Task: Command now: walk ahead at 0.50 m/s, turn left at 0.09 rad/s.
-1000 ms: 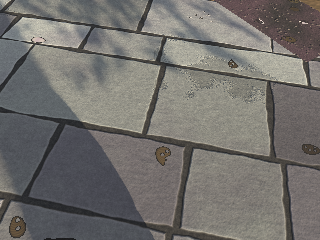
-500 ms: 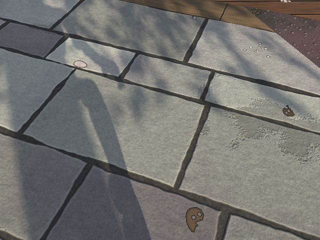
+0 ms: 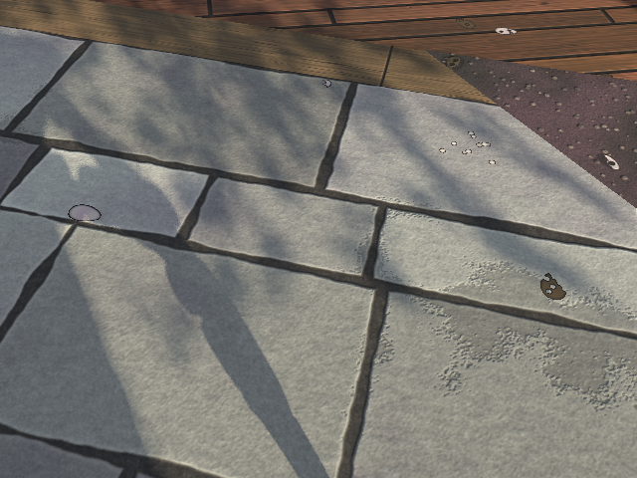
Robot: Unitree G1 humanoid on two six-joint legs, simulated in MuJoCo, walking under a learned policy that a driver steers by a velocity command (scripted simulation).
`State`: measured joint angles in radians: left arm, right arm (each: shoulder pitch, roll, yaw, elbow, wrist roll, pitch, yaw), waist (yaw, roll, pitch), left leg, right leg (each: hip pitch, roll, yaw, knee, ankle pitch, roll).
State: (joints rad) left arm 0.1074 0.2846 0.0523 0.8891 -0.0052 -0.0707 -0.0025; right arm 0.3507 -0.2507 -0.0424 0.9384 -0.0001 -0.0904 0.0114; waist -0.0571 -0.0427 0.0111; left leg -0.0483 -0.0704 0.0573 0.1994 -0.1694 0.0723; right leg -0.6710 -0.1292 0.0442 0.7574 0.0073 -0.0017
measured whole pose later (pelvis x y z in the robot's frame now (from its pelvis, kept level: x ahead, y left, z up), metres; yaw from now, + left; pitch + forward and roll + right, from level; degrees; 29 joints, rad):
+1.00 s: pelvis +0.31 +0.00 -0.01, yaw +30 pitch +3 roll -2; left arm 0.06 0.31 0.07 0.85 0.00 0.01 0.03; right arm 0.17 -0.30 -0.09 0.65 0.00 0.02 -0.03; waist -0.02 -0.01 0.05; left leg -0.38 -0.08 -0.12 0.46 -0.12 0.06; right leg -0.47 0.00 0.09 0.81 -0.35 0.07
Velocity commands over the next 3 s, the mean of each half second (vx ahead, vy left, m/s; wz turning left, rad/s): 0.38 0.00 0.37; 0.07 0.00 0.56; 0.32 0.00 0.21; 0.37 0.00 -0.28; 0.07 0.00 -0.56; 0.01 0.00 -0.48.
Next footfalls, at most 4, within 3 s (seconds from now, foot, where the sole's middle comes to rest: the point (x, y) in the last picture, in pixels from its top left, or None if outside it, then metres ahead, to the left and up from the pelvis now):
0.20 right None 0.31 -0.15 -0.79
0.68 left None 0.36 0.12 -0.79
1.12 right None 0.43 -0.10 -0.79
1.54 left None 0.46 0.27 -0.79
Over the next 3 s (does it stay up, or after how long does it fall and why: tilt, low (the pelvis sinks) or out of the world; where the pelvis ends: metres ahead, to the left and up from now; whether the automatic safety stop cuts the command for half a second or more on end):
stays up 0.69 0.27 -0.01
